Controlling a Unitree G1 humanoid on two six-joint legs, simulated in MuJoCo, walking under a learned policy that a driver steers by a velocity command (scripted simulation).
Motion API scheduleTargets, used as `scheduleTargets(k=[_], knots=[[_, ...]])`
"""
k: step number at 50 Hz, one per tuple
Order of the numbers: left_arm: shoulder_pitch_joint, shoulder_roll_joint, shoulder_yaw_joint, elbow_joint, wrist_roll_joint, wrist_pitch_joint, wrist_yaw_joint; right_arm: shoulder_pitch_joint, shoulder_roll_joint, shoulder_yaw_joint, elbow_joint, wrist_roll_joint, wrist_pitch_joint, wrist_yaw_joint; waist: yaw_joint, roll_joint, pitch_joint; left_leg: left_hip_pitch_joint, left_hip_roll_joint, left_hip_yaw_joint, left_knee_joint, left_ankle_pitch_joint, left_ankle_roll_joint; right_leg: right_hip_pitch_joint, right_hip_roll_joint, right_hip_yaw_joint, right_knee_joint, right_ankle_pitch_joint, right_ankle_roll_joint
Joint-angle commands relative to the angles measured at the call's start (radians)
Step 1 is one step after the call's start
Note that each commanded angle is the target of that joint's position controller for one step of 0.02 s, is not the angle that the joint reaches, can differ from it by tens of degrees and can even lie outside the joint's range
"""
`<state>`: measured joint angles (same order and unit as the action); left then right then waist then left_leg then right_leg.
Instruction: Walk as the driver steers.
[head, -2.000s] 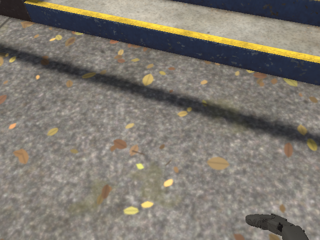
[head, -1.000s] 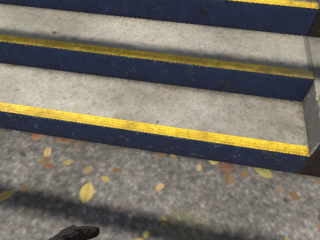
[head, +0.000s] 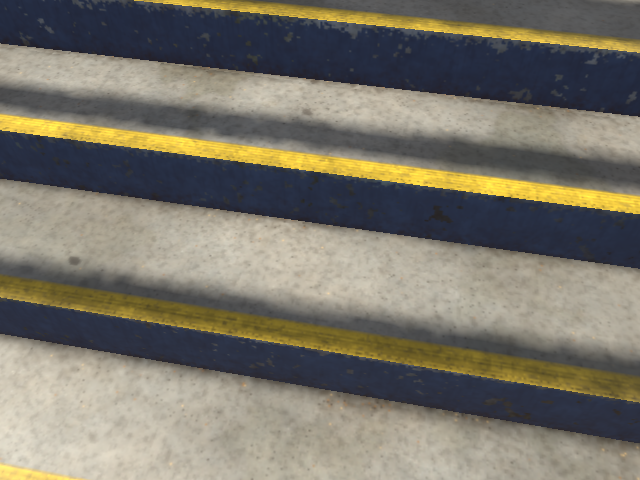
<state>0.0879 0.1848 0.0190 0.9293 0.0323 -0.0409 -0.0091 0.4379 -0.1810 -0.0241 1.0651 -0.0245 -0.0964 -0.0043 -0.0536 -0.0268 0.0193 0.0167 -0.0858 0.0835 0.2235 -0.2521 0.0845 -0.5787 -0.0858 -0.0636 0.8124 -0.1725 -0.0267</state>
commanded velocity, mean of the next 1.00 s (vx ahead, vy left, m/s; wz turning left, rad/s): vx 0.50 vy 0.00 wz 0.00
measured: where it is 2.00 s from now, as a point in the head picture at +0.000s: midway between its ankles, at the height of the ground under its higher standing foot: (313, 115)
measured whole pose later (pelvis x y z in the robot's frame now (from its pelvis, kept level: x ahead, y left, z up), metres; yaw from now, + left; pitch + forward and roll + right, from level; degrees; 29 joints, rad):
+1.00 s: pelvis +0.49 -0.02 +0.14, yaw +0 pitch +3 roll -1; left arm 0.04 0.03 -0.06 0.67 0.03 -0.01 0.03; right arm 0.55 -0.11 0.01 1.16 -0.02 -0.12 0.00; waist -0.04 -0.02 -0.03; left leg -0.16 -0.04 0.10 0.42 -0.33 0.08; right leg -1.30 -0.04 -0.05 1.95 -0.27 -0.13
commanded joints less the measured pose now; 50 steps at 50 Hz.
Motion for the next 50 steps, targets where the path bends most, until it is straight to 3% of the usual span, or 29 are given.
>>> scheduleTargets(k=[1,4,6,7,8,9,10,12,15,17,22,24,25,26,28,29,30,31,32,33,34,36,37,38,41,42,45,48,50], knots=[[-0.064,0.053,0.009,-0.078,0.005,-0.02,0.012,0.082,-0.124,-0.018,-0.015,-0.008,0.0,-0.017,0.015,0.103,0.041,0.117,0.356,-0.203,0.022,0.598,0.172,-0.132,0.016,-0.02,0.052,-0.11,-0.033],[0.097,0.051,0.015,-0.03,-0.012,-0.036,0.028,-0.002,-0.128,-0.016,-0.036,-0.01,0.002,-0.021,0.099,0.101,-0.025,0.055,0.295,-0.105,0.252,1.079,0.119,0.154,0.101,-0.051,-0.119,-0.132,-0.086],[0.394,0.078,0.04,0.075,-0.01,-0.055,0.04,-0.098,-0.164,-0.029,-0.058,0.037,0.0,-0.008,0.241,0.093,-0.121,-0.142,0.199,-0.072,0.62,0.922,0.072,0.558,0.118,-0.053,-0.423,0.162,-0.092],[0.479,0.196,0.067,0.097,0.017,-0.059,0.041,-0.145,-0.093,-0.015,-0.104,0.045,-0.011,0.0,0.245,-0.082,-0.115,-0.438,0.073,-0.022,0.991,0.198,0.013,0.731,-0.141,0.253,-0.491,0.386,-0.139],[0.469,0.262,0.08,0.112,0.006,-0.048,0.028,0.013,-0.02,-0.009,-0.1,0.042,-0.006,-0.01,0.107,-0.139,-0.162,-0.598,0.0,-0.131,1.219,-0.17,0.005,0.772,-0.309,0.515,-0.468,0.787,-0.215],[0.391,0.223,0.081,0.1,-0.023,-0.032,0.022,0.051,-0.021,-0.008,-0.085,0.019,0.009,-0.012,0.083,-0.112,-0.15,-0.649,0.047,-0.139,1.327,-0.148,-0.002,0.664,-0.334,0.529,-0.532,0.333,-0.305],[0.295,0.106,0.052,0.08,-0.031,-0.023,0.014,-0.046,-0.054,-0.016,-0.105,-0.006,0.019,-0.005,0.075,-0.045,-0.006,-0.745,0.089,-0.097,1.41,-0.117,-0.007,0.545,-0.266,0.465,-0.601,-0.033,-0.298],[0.276,0.018,0.019,0.1,-0.017,-0.026,0.016,-0.126,-0.035,-0.017,-0.145,-0.015,0.033,0.012,0.039,-0.016,0.085,-0.862,0.115,-0.086,1.533,-0.082,0.004,0.416,-0.171,0.349,-0.634,-0.188,-0.226],[0.36,0.037,0.008,0.162,-0.009,-0.049,0.012,-0.23,0.053,0.018,-0.231,-0.015,0.059,0.021,0.02,0.008,0.092,-1.061,0.132,-0.064,1.684,-0.08,0.012,0.354,-0.13,0.261,-0.606,-0.128,-0.174],[0.419,0.053,0.001,0.187,-0.007,-0.062,0.003,-0.335,0.089,0.043,-0.306,-0.007,0.069,0.002,0.045,-0.036,0.068,-1.197,0.105,-0.015,1.858,-0.138,0.016,0.35,-0.139,0.256,-0.623,-0.051,-0.177],[0.502,0.038,-0.033,0.247,-0.032,-0.063,0.022,-0.577,0.087,0.092,-0.523,-0.009,0.07,-0.025,0.038,-0.013,0.098,-1.416,0.167,-0.01,1.739,-0.213,0.031,0.417,-0.112,0.208,-0.684,-0.069,-0.131],[0.537,0.06,-0.035,0.238,-0.033,-0.048,0.047,-0.61,0.063,0.102,-0.558,-0.011,0.075,-0.007,0.074,0.016,0.064,-1.291,0.154,0.103,1.52,-0.188,0.005,0.435,-0.081,0.182,-0.773,0.198,-0.16],[0.522,0.065,-0.033,0.24,-0.051,-0.041,0.064,-0.602,0.081,0.114,-0.572,-0.009,0.077,-0.001,0.057,0.008,0.043,-1.096,0.176,0.083,1.313,-0.163,0.016,0.41,-0.096,0.143,-0.83,0.382,-0.165],[0.496,0.044,-0.04,0.208,-0.059,-0.037,0.063,-0.571,0.081,0.116,-0.538,0.008,0.084,0.003,0.072,0.06,-0.024,-0.862,0.114,0.172,1.17,-0.119,0.011,0.364,-0.041,0.063,-0.829,0.663,-0.154],[0.483,0.161,-0.011,0.164,-0.046,-0.053,0.063,-0.37,0.038,0.095,-0.465,0.033,0.084,-0.013,-0.03,-0.101,-0.223,-0.553,0.009,0.17,1.016,-0.144,0.047,0.536,-0.124,0.022,-0.57,1.56,-0.153],[0.467,0.207,0.008,0.149,-0.039,-0.056,0.056,-0.238,0.0,0.072,-0.421,0.028,0.082,-0.013,-0.091,-0.172,-0.313,-0.499,-0.011,0.138,0.924,-0.182,0.069,0.671,-0.16,0.038,-0.397,1.665,-0.158],[0.429,0.235,0.03,0.132,-0.053,-0.057,0.041,-0.124,-0.031,0.056,-0.379,0.015,0.071,-0.006,-0.142,-0.212,-0.386,-0.383,-0.013,0.075,0.793,-0.185,0.099,0.715,-0.168,0.025,-0.202,1.659,-0.157],[0.448,0.184,0.033,0.107,-0.053,-0.071,0.027,-0.074,-0.091,0.027,-0.33,-0.003,0.059,-0.004,-0.135,-0.142,-0.412,-0.221,0.077,-0.171,0.664,-0.266,0.153,0.524,-0.11,0.033,0.047,1.392,-0.14],[0.437,0.105,0.03,0.043,-0.052,-0.076,-0.011,-0.003,-0.226,-0.025,-0.271,-0.012,0.074,-0.014,-0.131,0.21,-0.411,-0.053,0.354,-0.793,0.252,-0.24,0.276,0.147,0.124,0.037,0.515,0.471,-0.071],[0.426,0.086,0.046,0.037,0.015,-0.073,-0.029,-0.113,-0.236,-0.045,-0.262,0.012,0.089,-0.018,-0.072,0.193,-0.403,-0.127,0.408,-1.113,0.026,-0.378,0.288,0.022,0.18,0.216,0.96,0.056,-0.065],[0.36,0.03,0.037,-0.053,0.034,-0.061,-0.023,-0.252,-0.182,-0.038,-0.248,0.024,0.072,-0.006,0.036,0.066,-0.201,-0.318,0.407,-0.948,0.02,-0.574,0.254,-0.103,0.125,0.223,1.113,0.076,-0.067],[0.201,-0.037,0.014,-0.162,0.022,-0.046,0.013,-0.197,-0.019,-0.004,-0.123,-0.007,0.039,-0.002,0.076,-0.069,0.063,-0.498,0.344,-0.606,0.101,-0.406,0.16,-0.309,0.086,0.179,1.18,0.019,-0.106],[0.227,-0.097,-0.011,-0.174,0.012,-0.036,0.021,-0.156,0.055,0.013,-0.07,-0.019,0.026,-0.001,0.112,-0.049,0.067,-0.511,0.293,-0.473,0.129,-0.23,0.119,-0.353,0.093,0.2,1.244,0.029,-0.121],[0.252,-0.117,-0.025,-0.18,0.002,-0.024,0.025,-0.123,0.067,0.015,-0.028,-0.021,0.016,0.006,0.129,-0.021,0.066,-0.481,0.255,-0.357,0.141,-0.14,0.083,-0.41,0.096,0.207,1.233,0.012,-0.133],[0.209,-0.109,-0.036,-0.198,-0.006,-0.001,0.022,-0.091,0.036,0.018,0.003,-0.012,-0.014,0.022,0.146,0.011,0.063,-0.477,0.221,-0.207,0.124,-0.003,0.036,-0.491,0.1,0.181,1.125,0.017,-0.111],[0.18,-0.121,-0.037,-0.194,-0.021,0.007,0.035,-0.016,0.016,0.022,0.015,-0.016,-0.027,0.028,0.107,0.053,0.031,-0.418,0.256,-0.227,0.097,0.095,0.05,-0.569,0.133,0.109,1.318,-0.012,-0.111],[-0.008,-0.136,-0.055,-0.285,-0.013,0.01,0.053,0.046,-0.042,0.018,0.039,0.002,-0.053,0.034,0.083,0.094,0.045,-0.328,0.264,-0.24,0.047,-0.004,0.049,-0.778,0.103,0.085,1.412,-0.084,-0.116],[-0.211,-0.127,-0.077,-0.381,-0.002,0.008,0.038,0.126,-0.015,0.028,0.069,0.013,-0.043,0.009,0.041,0.09,0.068,-0.297,0.22,-0.21,-0.024,-0.039,0.034,-0.778,0.044,-0.035,1.129,-0.109,-0.099],[-0.22,-0.123,-0.086,-0.4,-0.007,0.017,0.021,0.179,-0.052,0.014,0.064,0.017,-0.036,-0.032,0.019,0.116,0.0,-0.198,0.261,-0.23,-0.14,0.203,0.088,-0.651,0.004,-0.073,0.937,-0.115,-0.089]])
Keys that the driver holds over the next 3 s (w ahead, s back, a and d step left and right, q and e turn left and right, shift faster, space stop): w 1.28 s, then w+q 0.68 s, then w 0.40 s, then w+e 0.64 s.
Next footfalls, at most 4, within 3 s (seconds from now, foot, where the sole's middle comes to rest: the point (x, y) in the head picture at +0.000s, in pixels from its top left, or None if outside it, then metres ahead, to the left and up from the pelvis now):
0.14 right None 0.18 -0.10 -0.78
0.60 left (298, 473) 0.46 0.04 -0.63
1.14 right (371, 297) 0.74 -0.11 -0.48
1.68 left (277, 124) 1.09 0.06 -0.34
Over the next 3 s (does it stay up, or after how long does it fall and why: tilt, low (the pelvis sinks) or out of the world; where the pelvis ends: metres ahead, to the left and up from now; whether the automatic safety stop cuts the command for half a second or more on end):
stays up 1.68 0.26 0.57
